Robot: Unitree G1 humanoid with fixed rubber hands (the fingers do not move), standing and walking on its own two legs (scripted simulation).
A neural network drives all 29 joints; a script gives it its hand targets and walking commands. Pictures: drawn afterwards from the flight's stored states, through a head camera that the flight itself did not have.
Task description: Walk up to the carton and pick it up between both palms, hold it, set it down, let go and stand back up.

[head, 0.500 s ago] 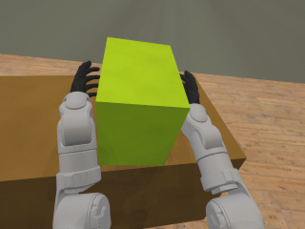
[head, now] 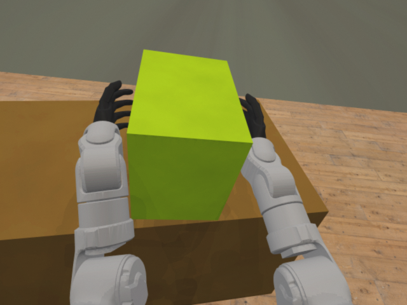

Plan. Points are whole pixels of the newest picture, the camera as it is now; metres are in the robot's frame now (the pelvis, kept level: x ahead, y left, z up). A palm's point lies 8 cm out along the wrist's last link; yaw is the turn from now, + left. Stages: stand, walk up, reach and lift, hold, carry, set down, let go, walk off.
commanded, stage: hold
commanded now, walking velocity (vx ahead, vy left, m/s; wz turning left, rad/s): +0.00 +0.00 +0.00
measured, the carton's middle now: (181, 136) +0.39 +0.02 +0.17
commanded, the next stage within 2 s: none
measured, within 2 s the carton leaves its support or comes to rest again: neither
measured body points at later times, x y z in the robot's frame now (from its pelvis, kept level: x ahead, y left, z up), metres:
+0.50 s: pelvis +0.01 +0.00 +0.00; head -0.03 +0.04 +0.45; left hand +0.39 +0.15 +0.21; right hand +0.38 -0.11 +0.20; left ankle +0.03 +0.13 -0.75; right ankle +0.03 -0.10 -0.75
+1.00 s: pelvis +0.00 +0.00 +0.00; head -0.04 +0.03 +0.45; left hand +0.38 +0.15 +0.22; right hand +0.38 -0.11 +0.20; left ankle +0.03 +0.13 -0.75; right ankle +0.03 -0.10 -0.75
